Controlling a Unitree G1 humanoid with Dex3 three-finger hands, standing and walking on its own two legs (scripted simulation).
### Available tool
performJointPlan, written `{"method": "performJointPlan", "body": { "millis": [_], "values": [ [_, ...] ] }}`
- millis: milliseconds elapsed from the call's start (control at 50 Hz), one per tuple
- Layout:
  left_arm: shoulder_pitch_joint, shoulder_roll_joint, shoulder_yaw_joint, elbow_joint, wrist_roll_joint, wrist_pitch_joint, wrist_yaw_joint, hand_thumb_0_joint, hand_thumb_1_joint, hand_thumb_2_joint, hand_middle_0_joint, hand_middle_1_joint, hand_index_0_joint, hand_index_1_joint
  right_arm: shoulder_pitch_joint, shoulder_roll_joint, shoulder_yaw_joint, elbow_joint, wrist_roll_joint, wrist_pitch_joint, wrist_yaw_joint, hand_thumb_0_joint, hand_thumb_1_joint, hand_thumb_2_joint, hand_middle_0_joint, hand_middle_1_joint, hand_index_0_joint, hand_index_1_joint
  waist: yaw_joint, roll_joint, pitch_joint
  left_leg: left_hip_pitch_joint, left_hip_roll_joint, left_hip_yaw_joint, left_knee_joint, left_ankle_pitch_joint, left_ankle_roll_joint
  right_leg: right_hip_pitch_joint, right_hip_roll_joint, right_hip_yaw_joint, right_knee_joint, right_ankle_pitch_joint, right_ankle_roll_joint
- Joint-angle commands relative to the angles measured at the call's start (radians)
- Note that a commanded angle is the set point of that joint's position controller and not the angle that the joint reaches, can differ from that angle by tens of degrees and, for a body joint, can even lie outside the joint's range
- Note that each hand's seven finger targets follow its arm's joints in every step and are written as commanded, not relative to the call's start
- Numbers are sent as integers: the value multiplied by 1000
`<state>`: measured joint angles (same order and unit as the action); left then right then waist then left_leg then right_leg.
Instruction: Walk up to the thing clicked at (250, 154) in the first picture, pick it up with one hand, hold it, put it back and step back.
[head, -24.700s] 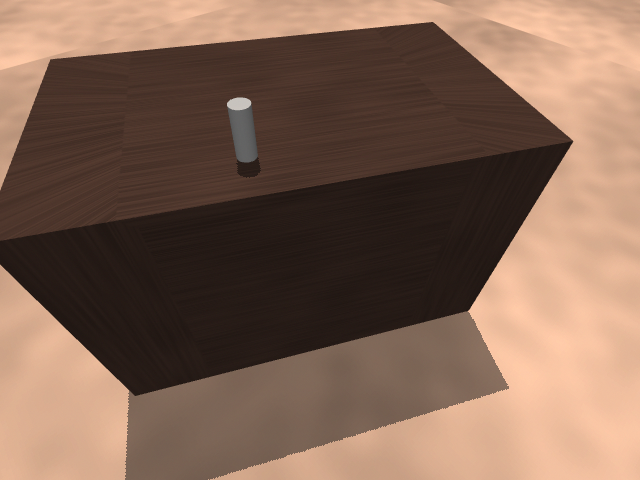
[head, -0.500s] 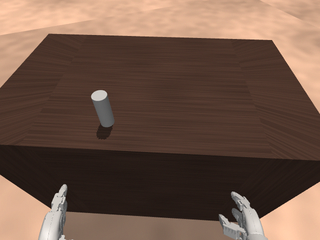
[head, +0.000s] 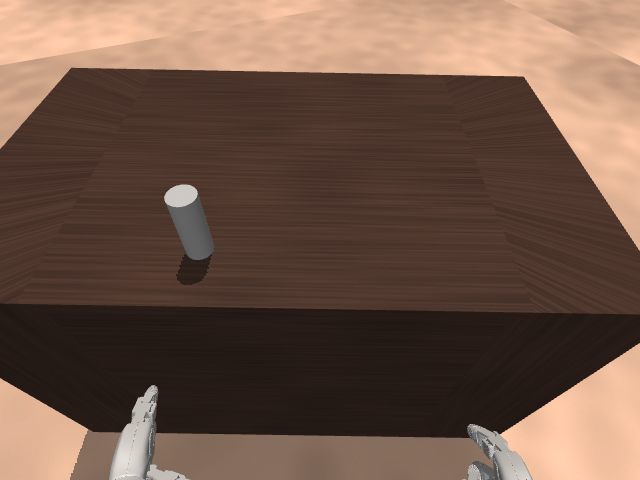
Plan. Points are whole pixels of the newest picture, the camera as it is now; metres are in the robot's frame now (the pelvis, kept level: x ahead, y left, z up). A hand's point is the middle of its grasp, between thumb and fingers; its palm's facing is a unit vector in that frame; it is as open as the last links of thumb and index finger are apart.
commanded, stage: home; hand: left
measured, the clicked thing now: (191, 224) +0.45 +0.19 +0.04
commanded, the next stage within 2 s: stand in 1.86 s
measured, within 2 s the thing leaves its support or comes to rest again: neither
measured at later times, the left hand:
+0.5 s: hand out of the picture +0.03 +0.26 -0.14, palm faces -0.01 -0.91 -0.41, open 17.6 cm
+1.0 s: hand out of the picture +0.02 +0.24 -0.15, palm faces +0.00 -0.94 -0.35, open 17.5 cm
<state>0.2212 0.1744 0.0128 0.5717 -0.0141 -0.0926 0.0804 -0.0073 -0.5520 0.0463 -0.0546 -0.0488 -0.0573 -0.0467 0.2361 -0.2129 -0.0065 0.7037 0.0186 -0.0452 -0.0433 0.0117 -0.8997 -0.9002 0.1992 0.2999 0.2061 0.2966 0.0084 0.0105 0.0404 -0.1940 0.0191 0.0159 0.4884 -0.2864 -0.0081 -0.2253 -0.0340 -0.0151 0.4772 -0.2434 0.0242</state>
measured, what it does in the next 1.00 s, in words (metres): stands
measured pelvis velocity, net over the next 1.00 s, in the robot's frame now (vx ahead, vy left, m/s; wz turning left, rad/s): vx -0.02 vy -0.01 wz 0.02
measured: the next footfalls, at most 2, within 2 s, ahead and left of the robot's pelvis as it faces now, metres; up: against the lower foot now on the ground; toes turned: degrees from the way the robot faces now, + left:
none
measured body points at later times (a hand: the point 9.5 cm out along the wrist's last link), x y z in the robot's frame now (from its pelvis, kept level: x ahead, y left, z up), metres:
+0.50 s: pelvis -0.02 -0.01 +0.01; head -0.03 -0.02 +0.45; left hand +0.03 +0.31 -0.11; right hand +0.06 -0.32 -0.13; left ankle -0.02 +0.12 -0.74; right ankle +0.01 -0.14 -0.74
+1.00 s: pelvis -0.02 -0.01 +0.01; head -0.03 -0.02 +0.46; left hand +0.02 +0.29 -0.12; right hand +0.03 -0.31 -0.13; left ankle -0.02 +0.12 -0.74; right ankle +0.01 -0.14 -0.74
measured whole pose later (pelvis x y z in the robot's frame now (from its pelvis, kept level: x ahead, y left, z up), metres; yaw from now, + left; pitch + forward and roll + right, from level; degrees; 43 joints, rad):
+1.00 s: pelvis -0.02 -0.01 +0.01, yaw +1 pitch -3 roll +0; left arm 0.15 0.36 -0.01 1.15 0.01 -0.01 -0.01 0.00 -0.55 0.04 -0.06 -0.05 -0.06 -0.05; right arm 0.20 -0.36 0.02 1.10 -0.02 0.00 0.01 0.01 -0.90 -0.90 0.20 0.30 0.21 0.30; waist 0.01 0.01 0.03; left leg -0.14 0.03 -0.01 0.37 -0.19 -0.02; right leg -0.16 -0.03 -0.05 0.37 -0.16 0.01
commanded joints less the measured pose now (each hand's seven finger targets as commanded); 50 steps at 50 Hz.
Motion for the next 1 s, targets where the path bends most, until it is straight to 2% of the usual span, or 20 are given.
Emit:
{"method": "performJointPlan", "body": {
  "millis": [0, 20, 60, 80, 120, 160, 240, 280, 340, 400, 440, 480, 520, 560, 620, 700, 740, 760, 860, 980],
  "values": [
    [-40, 76, 20, -124, 1, -45, 11, 0, -560, 47, -49, -49, -50, -49, -90, -129, -44, -158, -3, -51, -10, 0, -897, -902, 201, 301, 201, 301, 4, -32, -130, 1, -16, 24, -78, 224, 2, 65, 44, -50, -54, 184, -36],
    [-9, 337, 70, 32, 76, -13, -14, 0, -610, 18, -44, -41, -45, -40, -17, -287, -86, -46, -72, -28, 11, 0, -898, -902, 201, 301, 201, 301, -15, 36, -174, 28, 84, -64, -26, 441, 16, 88, -76, 33, 35, 360, -62],
    [17, 322, 66, 62, 65, 9, -32, 0, -579, 36, -47, -46, -48, -46, -47, -275, -83, -29, -59, -9, 27, 0, -898, -902, 201, 301, 201, 301, 9, 16, -218, 61, 89, -69, -6, 477, 30, 99, -85, 36, 36, 410, -66],
    [-8, 314, 54, 87, 60, 13, -38, 0, -558, 49, -49, -50, -50, -49, -32, -262, -75, -12, -50, -5, 31, 0, -898, -902, 201, 301, 201, 301, -7, 1, -216, 48, 89, -69, -19, 459, 26, 109, -87, 34, 33, 398, -62],
    [-49, 311, 32, 139, 48, 17, -47, 0, -577, 38, -48, -47, -48, -47, -59, -262, -62, 27, -45, 0, 39, 0, -898, -902, 201, 301, 201, 301, -6, -36, -137, 20, 84, -80, -62, 285, 28, 62, -85, 42, -17, 271, -53],
    [-85, 327, 23, 193, 48, 22, -51, 0, -589, 31, -46, -45, -47, -45, -61, -269, -53, 70, -46, 4, 44, 0, -898, -902, 201, 301, 201, 301, -16, -34, -75, -17, 85, -86, -99, 215, 30, 50, -85, 51, -44, 212, -50],
    [-104, 353, 11, 288, 42, 30, -60, 0, -593, 28, -46, -45, -47, -44, -84, -292, -43, 145, -43, 8, 50, 0, -898, -902, 201, 301, 201, 301, -11, -9, -72, 8, 87, -95, -121, 235, 25, 74, -90, 61, -76, 212, -55],
    [-117, 369, 9, 328, 43, 37, -61, 0, -581, 36, -47, -47, -48, -46, -96, -306, -42, 177, -44, 12, 49, 0, -898, -902, 201, 301, 201, 301, -11, -7, -62, 2, 86, -98, -143, 185, 27, 82, -86, 63, -98, 168, -53],
    [-121, 391, 5, 382, 40, 43, -62, 0, -581, 36, -47, -46, -48, -46, -109, -323, -35, 222, -43, 14, 47, 0, -898, -902, 201, 301, 201, 301, -6, -2, -66, 28, 89, -104, -163, 190, 27, 90, -89, 64, -116, 168, -55],
    [-126, 407, 0, 425, 39, 48, -63, 0, -587, 31, -47, -45, -47, -45, -105, -340, -30, 262, -40, 18, 46, 0, -898, -902, 201, 301, 201, 301, -9, -4, -43, 31, 88, -107, -187, 143, 22, 75, -87, 69, -148, 113, -52],
    [-127, 410, -2, 450, 38, 53, -65, 0, -589, 31, -46, -45, -47, -45, -115, -346, -25, 283, -42, 23, 46, 0, -898, -902, 201, 301, 201, 301, -1, 8, -11, -8, 90, -115, -214, 58, 25, 76, -84, 72, -165, 39, -48],
    [-117, 431, -1, 472, 40, 55, -66, 0, -590, 30, -46, -45, -47, -45, -109, -349, -25, 296, -40, 26, 47, 0, -898, -902, 201, 301, 201, 301, -5, -22, 1, 26, 81, -109, -209, 36, 25, 25, -89, 89, -203, -41, -49],
    [-124, 435, 0, 482, 37, 54, -66, 0, -576, 38, -48, -47, -48, -47, -98, -350, -23, 308, -41, 26, 49, 0, -898, -902, 201, 301, 201, 301, -4, -37, -15, 20, 83, -111, -204, 57, 28, 49, -95, 98, -208, -40, -52],
    [-118, 444, 3, 496, 37, 55, -68, 0, -586, 32, -47, -46, -47, -45, -88, -354, -22, 321, -40, 27, 49, 0, -898, -902, 201, 301, 201, 301, -7, -32, 15, 14, 77, -112, -205, 10, 27, 13, -95, 109, -232, -108, -49],
    [-112, 439, 6, 506, 34, 56, -69, 0, -573, 40, -48, -47, -48, -47, -92, -357, -20, 324, -43, 25, 49, 0, -898, -902, 201, 301, 201, 301, -2, -10, -10, 3, 87, -120, -216, 16, 31, 48, -91, 101, -214, -56, -49],
    [-107, 438, 10, 516, 35, 60, -71, 0, -591, 30, -46, -45, -47, -45, -77, -355, -19, 334, -42, 29, 49, 0, -898, -902, 201, 301, 201, 301, -2, -26, 28, -18, 77, -119, -210, -43, 32, 4, -93, 116, -241, -157, -47],
    [-113, 430, 12, 516, 31, 60, -72, 0, -563, 46, -49, -49, -50, -49, -71, -353, -18, 334, -43, 26, 47, 0, -898, -902, 201, 301, 201, 301, -4, -18, 4, -18, 84, -122, -210, -5, 34, 35, -94, 115, -227, -103, -50],
    [-107, 427, 11, 516, 31, 58, -71, 0, -561, 47, -49, -50, -50, -50, -82, -353, -19, 332, -42, 25, 49, 0, -898, -902, 201, 301, 201, 301, 5, -14, 1, -24, 80, -118, -207, 7, 33, 45, -94, 111, -229, -96, -48],
    [-108, 421, 16, 523, 29, 61, -73, 0, -576, 38, -48, -47, -48, -47, -77, -350, -16, 336, -39, 23, 44, 0, -898, -902, 201, 301, 201, 301, 3, -5, 7, -26, 83, -122, -212, 7, 31, 46, -91, 107, -222, -74, -45],
    [-118, 405, 11, 523, 26, 58, -71, 0, -576, 38, -48, -47, -48, -47, -90, -354, -12, 336, -33, 18, 39, 0, -898, -902, 201, 301, 201, 301, 2, -2, -37, 2, 97, -124, -214, 123, 30, 112, -94, 88, -193, 92, -44]
  ]
}}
